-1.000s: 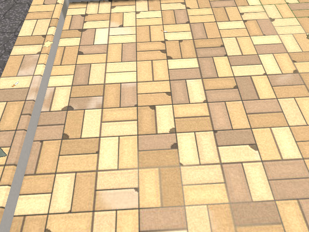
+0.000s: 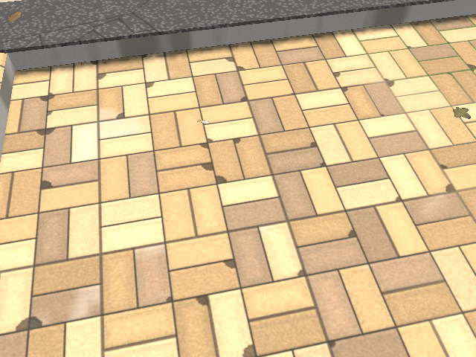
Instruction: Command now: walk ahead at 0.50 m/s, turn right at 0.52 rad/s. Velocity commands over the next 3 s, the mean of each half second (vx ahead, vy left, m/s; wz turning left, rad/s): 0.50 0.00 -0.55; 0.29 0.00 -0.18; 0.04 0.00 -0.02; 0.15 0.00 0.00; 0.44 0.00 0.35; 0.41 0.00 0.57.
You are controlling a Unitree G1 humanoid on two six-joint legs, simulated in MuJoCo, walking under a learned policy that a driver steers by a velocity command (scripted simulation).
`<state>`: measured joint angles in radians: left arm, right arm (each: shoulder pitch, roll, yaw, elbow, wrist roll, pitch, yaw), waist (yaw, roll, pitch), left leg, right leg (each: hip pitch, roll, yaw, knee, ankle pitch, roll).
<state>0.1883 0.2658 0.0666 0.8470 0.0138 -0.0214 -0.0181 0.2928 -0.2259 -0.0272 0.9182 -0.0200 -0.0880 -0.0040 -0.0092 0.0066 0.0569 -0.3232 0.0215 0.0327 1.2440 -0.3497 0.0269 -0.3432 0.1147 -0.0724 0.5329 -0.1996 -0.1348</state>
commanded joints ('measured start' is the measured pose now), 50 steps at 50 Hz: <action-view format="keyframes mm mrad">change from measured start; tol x32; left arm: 1 86 106 28 -15 -11 -12 17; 50 -9 34 -51 -22 4 -20 47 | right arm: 1 -4 -111 -22 -95 -22 2 4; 15 -368 -110 -1 -259 -7 28 25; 21 106 -345 -68 -187 -46 0 -21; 50 133 -50 -6 42 -2 103 -12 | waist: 1 -7 28 -41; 50 -40 -108 -125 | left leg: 1 -255 81 -84 -45 41 -25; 14 -304 16 -38 -594 321 -76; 19 160 -38 -50 -792 211 -2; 22 572 430 -825 -972 -157 197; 38 202 165 -16 -959 839 108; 42 176 107 -8 -692 631 39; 44 -17 -48 7 -299 -265 -4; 50 61 6 -50 -382 -104 -32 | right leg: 1 211 -295 390 -300 302 -171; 19 220 -178 408 37 555 -6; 21 -178 43 211 570 -274 58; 23 -301 -69 199 705 -246 48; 40 22 -104 37 -3 139 85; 44 505 -530 460 -62 1010 -160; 50 127 -328 229 -250 565 -66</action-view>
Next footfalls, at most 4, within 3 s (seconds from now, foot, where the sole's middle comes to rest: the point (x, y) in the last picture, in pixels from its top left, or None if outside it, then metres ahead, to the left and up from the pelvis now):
0.40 left None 0.41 0.11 -0.76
0.84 right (306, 334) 0.52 -0.16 -0.76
1.18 left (229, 328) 0.54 0.05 -0.76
2.44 left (290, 219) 0.90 -0.15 -0.76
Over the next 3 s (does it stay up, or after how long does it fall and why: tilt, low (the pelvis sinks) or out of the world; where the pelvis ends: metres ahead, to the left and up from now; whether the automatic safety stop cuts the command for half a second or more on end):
stays up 1.05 -0.21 -0.01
